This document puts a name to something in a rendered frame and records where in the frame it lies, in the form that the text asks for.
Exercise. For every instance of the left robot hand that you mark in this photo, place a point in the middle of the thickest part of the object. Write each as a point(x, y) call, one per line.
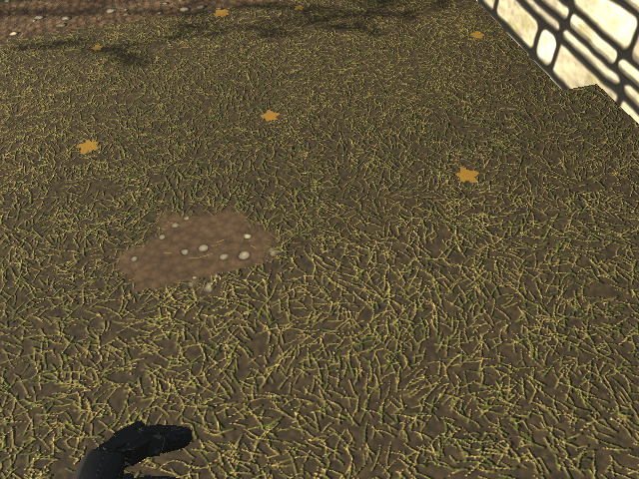
point(130, 446)

